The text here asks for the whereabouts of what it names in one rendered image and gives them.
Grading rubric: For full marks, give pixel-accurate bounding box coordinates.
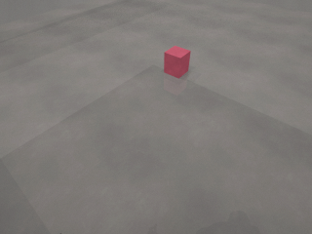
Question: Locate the carton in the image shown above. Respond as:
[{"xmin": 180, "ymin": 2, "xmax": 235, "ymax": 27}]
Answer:
[{"xmin": 164, "ymin": 46, "xmax": 191, "ymax": 79}]

